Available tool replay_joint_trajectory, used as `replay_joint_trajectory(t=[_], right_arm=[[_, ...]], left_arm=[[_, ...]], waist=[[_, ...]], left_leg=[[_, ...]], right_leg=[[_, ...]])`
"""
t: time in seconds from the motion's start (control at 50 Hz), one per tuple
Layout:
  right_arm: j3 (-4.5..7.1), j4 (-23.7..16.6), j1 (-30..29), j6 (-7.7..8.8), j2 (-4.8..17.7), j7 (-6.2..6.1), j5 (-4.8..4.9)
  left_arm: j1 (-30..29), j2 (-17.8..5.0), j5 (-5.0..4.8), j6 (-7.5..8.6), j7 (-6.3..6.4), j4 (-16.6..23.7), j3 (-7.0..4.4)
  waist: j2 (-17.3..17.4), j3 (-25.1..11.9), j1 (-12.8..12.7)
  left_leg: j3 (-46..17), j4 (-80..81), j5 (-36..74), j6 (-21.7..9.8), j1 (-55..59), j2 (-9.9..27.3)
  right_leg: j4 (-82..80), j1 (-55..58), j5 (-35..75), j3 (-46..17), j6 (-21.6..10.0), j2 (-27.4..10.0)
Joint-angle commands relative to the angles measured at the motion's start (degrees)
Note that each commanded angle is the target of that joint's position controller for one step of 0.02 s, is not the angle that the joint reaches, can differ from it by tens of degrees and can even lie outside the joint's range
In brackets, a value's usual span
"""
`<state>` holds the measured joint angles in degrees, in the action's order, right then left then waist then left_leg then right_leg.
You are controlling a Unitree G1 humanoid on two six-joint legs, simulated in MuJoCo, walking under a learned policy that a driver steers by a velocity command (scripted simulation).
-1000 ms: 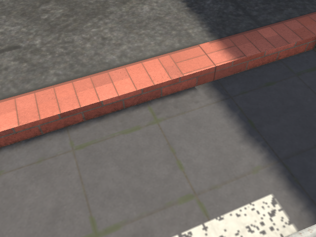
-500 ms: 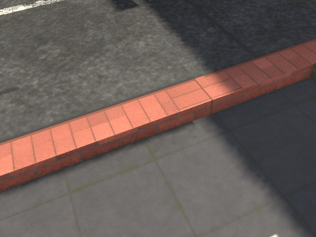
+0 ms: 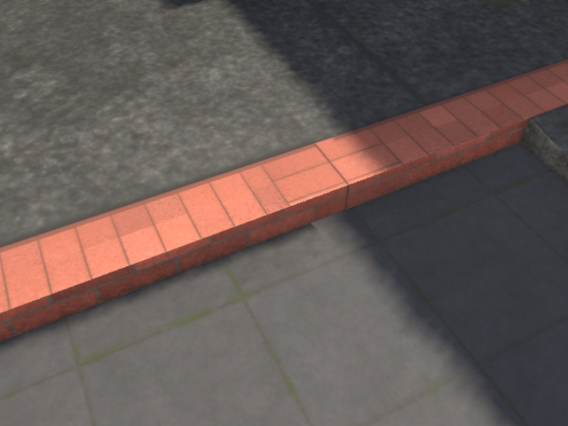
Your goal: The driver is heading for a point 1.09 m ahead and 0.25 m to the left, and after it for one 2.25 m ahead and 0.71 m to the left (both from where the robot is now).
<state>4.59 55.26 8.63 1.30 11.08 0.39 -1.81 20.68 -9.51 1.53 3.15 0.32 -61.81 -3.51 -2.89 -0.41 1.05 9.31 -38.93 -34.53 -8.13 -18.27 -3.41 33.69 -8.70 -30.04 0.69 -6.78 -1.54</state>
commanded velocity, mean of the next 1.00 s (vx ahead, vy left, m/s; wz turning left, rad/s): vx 0.49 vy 0.00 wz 0.13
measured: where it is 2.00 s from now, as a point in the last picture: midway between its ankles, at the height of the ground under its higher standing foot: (255, 257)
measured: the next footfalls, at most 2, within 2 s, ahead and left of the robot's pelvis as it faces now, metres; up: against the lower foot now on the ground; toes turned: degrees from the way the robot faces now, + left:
right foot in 0.52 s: +0.40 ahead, -0.14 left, -0.05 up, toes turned -2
left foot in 0.98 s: +0.71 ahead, +0.00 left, -0.05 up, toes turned +13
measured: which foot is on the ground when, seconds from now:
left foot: down 0.00-0.52, up 0.54-0.96, down 0.98-1.00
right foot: up 0.00-0.50, down 0.52-1.00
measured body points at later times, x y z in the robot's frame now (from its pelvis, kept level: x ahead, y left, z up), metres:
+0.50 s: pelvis +0.24 -0.04 -0.01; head +0.29 -0.05 +0.44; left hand +0.49 +0.17 -0.10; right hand +0.13 -0.28 -0.15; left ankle +0.01 +0.08 -0.70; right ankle +0.37 -0.14 -0.74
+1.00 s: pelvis +0.57 -0.06 -0.05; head +0.60 -0.05 +0.40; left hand +0.49 +0.17 -0.20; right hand +0.78 -0.26 -0.17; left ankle +0.67 -0.01 -0.77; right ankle +0.38 -0.14 -0.74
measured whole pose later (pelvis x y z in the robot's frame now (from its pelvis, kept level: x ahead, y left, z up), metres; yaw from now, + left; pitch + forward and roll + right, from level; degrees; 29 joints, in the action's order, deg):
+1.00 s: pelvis +0.57 -0.06 -0.05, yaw +9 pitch +0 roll -1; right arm 1.6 50.5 1.6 3.6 12.0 2.0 -1.9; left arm 22.7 -10.9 1.4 4.8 1.8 -60.2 -1.5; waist 0.2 4.0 -0.9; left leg 7.6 -32.3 -8.5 -11.1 -25.2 -4.2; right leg 36.1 2.4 -25.0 12.6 -2.9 1.8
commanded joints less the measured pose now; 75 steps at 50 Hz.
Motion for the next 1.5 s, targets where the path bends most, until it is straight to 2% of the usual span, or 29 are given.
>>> replay_joint_trajectory(t=[0.02,0.04,0.1,0.2,0.4,0.46,0.5,0.52,0.54,0.56,0.58,0.6,0.66,0.72,0.84,0.9,0.94,0.98,1.0,1.02,1.04,1.08,1.1,1.2,1.3,1.4,1.44,1.48,1.5], right_arm=[[0.50,2.5,14.7,1.77,6.3,-0.86,-0.20],[0.26,1.4,10.5,2.56,5.8,-1.07,-0.03],[-0.58,1.9,7.4,4.29,3.6,-1.51,0.63],[-0.95,3.6,15.8,4.70,4.5,-1.65,0.30],[-0.42,5.7,21.5,5.02,6.7,-1.82,0.17],[0.13,6.4,20.1,4.04,8.8,-2.09,0.33],[0.57,5.5,16.9,3.37,10.2,-2.20,0.36],[0.29,4.6,15.0,3.49,8.6,-2.05,0.88],[-0.64,2.4,15.2,3.95,3.0,-1.92,1.11],[-0.45,3.4,23.8,4.51,3.4,-2.39,4.26],[-0.35,3.5,20.5,4.45,6.1,-2.52,4.37],[-0.26,2.6,13.7,4.40,7.3,-2.09,2.57],[-0.40,2.2,11.6,2.06,4.4,0.15,0.27],[-0.86,0.6,8.1,0.79,3.3,1.08,-0.26],[-2.98,-6.1,-8.0,2.09,2.5,2.57,0.78],[-2.69,-6.5,-6.8,1.99,4.7,2.02,0.47],[-1.91,-4.7,0.5,1.99,6.6,1.58,0.24],[-0.10,-0.9,13.9,2.16,9.7,1.15,-0.55],[1.41,-1.0,16.4,1.70,14.5,0.41,-0.56],[2.13,-2.2,13.9,0.83,17.7,0.53,0.31],[1.93,-2.6,11.0,0.54,15.6,0.33,1.64],[0.69,-3.3,5.2,0.83,10.2,-0.01,1.73],[0.39,-3.6,4.5,1.39,9.7,-0.38,1.95],[0.85,-3.2,8.5,2.99,12.3,-0.52,1.84],[1.13,-3.6,14.9,1.99,12.4,-0.69,1.65],[1.24,-4.9,16.9,1.67,12.4,-1.28,0.49],[1.40,-6.5,13.4,1.88,13.3,-1.57,0.32],[1.54,-8.1,8.5,2.86,14.2,-0.85,1.25],[0.60,-10.4,6.7,3.77,10.6,-0.26,2.64]], left_arm=[[-11.1,-6.1,-0.12,1.79,-1.67,8.9,-1.07],[-11.1,-6.3,-0.57,1.48,-2.14,8.0,-1.14],[-10.1,-4.9,-0.01,-0.46,-2.80,7.8,-1.17],[-20.8,-3.6,-0.07,-2.34,-3.52,11.6,-0.32],[-34.1,-6.0,0.00,-1.14,-3.32,18.4,-0.25],[-27.9,-7.2,0.28,-0.41,-2.61,16.5,-0.78],[-9.9,-10.6,0.58,0.61,-1.73,10.0,-2.45],[-1.2,-13.7,1.75,1.14,-1.40,6.9,-3.55],[3.3,-16.5,3.11,1.91,-1.56,5.5,-3.66],[5.9,-17.2,1.77,2.13,-1.83,5.7,-3.39],[0.5,-14.7,0.18,1.67,-1.60,7.0,-3.29],[-4.7,-9.8,0.33,2.30,-1.36,7.9,-1.97],[-3.8,-7.2,0.20,3.36,-0.39,6.2,-0.49],[-2.1,-7.5,-0.69,4.45,-0.28,5.3,-0.12],[1.1,-7.8,-0.87,4.17,0.49,4.1,0.95],[2.6,-9.9,-0.79,3.71,1.64,3.3,0.79],[1.9,-11.4,-0.27,2.79,2.40,3.7,0.37],[-1.1,-12.9,-0.18,1.84,1.99,5.3,-0.06],[-0.4,-9.9,0.26,2.04,1.25,7.3,0.41],[1.9,-7.7,-0.80,2.17,0.28,10.7,0.56],[-3.0,-9.9,0.20,2.82,-0.02,11.5,0.53],[-6.3,-10.6,-0.24,3.41,-0.23,12.5,0.23],[-5.8,-10.1,0.58,2.50,-0.01,12.6,0.32],[-9.6,-7.6,1.41,-0.64,-0.76,15.5,0.98],[-21.0,-8.2,0.93,-1.05,-1.19,20.2,1.23],[-25.6,-8.4,0.13,-0.20,-0.77,23.2,2.23],[-21.1,-9.7,0.10,0.41,-0.34,22.7,1.96],[-7.3,-12.4,0.25,1.59,0.71,19.1,0.76],[2.3,-15.6,1.27,2.21,1.76,18.3,-0.34]], waist=[[4.2,5.4,4.0],[-2.0,5.2,1.1],[4.4,2.4,-2.7],[6.9,6.1,0.5],[7.2,10.9,5.1],[5.9,7.7,2.6],[5.1,0.4,-5.3],[1.9,-2.9,-8.9],[-10.6,-7.4,-6.8],[-12.7,-16.1,-4.6],[-10.4,-14.9,-5.4],[-5.3,-6.0,-4.4],[-0.7,-1.2,-0.1],[-1.2,1.6,1.1],[-0.8,5.9,-1.5],[-1.0,3.7,-0.2],[-2.3,0.1,3.0],[-1.0,-5.8,9.6],[8.9,-9.5,8.6],[17.1,-13.9,4.0],[7.0,-7.5,4.1],[-1.1,3.3,-0.4],[-1.7,3.9,-2.0],[2.5,1.3,-2.2],[5.6,1.3,2.5],[7.6,0.8,3.7],[8.2,0.1,0.8],[5.8,-6.3,-6.8],[2.7,-12.9,-11.2]], left_leg=[[-43.5,31.9,3.7,-7.4,20.8,23.4],[-36.8,31.8,10.6,-6.3,16.3,21.6],[-21.7,32.7,21.0,-2.6,14.9,13.7],[-16.5,34.9,25.1,-3.0,14.1,12.8],[-13.8,30.6,38.3,-2.2,25.4,15.1],[-11.4,21.3,54.2,-0.7,27.1,14.6],[-10.5,1.4,56.8,0.8,20.9,12.0],[-8.8,-14.2,40.2,2.2,10.2,6.9],[-9.0,-33.9,-1.3,3.0,-7.2,1.4],[-15.4,-41.1,-0.3,2.8,-16.2,-0.7],[-13.1,-38.5,8.5,3.0,-18.7,2.4],[-13.3,-36.1,14.7,3.4,-18.4,5.2],[-13.0,-28.8,18.7,4.9,-12.0,7.0],[-11.2,-24.0,22.4,5.2,-14.1,7.3],[-3.3,-0.6,36.7,3.0,-11.2,4.8],[-0.8,3.0,32.9,0.2,-8.2,1.6],[0.3,3.4,28.0,-2.2,-2.1,-1.4],[-4.5,10.2,26.5,-6.4,13.0,-0.8],[-21.0,10.5,29.7,-10.7,22.5,12.0],[-51.4,17.7,29.2,-21.6,35.5,23.1],[-48.1,23.2,18.5,-19.3,30.2,22.1],[-37.7,27.3,23.7,-13.5,14.5,18.0],[-33.3,27.0,32.3,-12.0,10.2,15.5],[-24.2,26.3,47.7,-8.4,6.2,9.1],[-25.7,24.3,47.5,-4.3,13.2,7.6],[-28.6,19.0,53.4,-4.5,18.0,9.0],[-29.8,14.6,58.8,-2.6,16.4,8.6],[-28.5,0.4,64.3,0.1,12.3,5.1],[-25.4,-15.4,54.0,1.7,2.4,1.4]], right_leg=[[31.3,-34.3,9.3,-5.2,0.2,0.7],[31.1,-30.9,13.5,-4.7,1.2,-1.9],[25.7,-24.9,18.5,-2.4,4.4,-3.0],[12.4,-25.2,26.2,2.5,6.9,-0.8],[-7.1,-26.4,33.1,1.1,4.3,-2.0],[-10.9,-16.2,31.4,2.1,1.5,0.2],[-15.2,3.1,36.1,0.3,-0.4,-0.4],[-14.6,15.2,39.7,-1.6,-0.8,-4.2],[-2.3,28.6,64.2,-9.2,0.5,-14.5],[0.4,38.1,78.2,-19.4,-5.7,-21.7],[-8.9,30.9,53.1,-20.2,-8.8,-20.4],[-14.2,20.1,43.6,-18.1,-7.4,-16.7],[-18.3,7.3,51.3,-10.4,-4.1,-13.7],[-21.2,4.3,53.9,-4.7,-2.1,-11.7],[-24.5,4.2,57.7,5.4,1.4,-8.1],[-18.2,11.3,74.2,7.5,2.3,-10.0],[-6.5,13.4,84.0,8.9,2.9,-10.9],[17.3,6.1,71.1,9.5,2.9,-10.0],[37.9,-5.6,30.3,11.1,3.5,-3.5],[54.2,-28.0,-3.0,1.8,5.5,6.8],[51.3,-34.7,3.3,-4.8,4.6,1.8],[40.7,-30.8,10.8,-3.7,5.2,-2.4],[36.8,-26.9,11.1,-3.8,6.4,-3.5],[25.0,-23.3,16.5,-0.8,10.1,-4.0],[13.6,-28.9,25.1,-0.4,11.1,-2.7],[6.6,-26.7,22.7,-0.5,9.6,0.4],[-0.4,-18.0,19.3,-1.1,7.9,2.4],[-9.9,0.8,23.9,-0.6,5.1,3.7],[-11.1,16.8,23.6,-9.2,2.8,-6.9]])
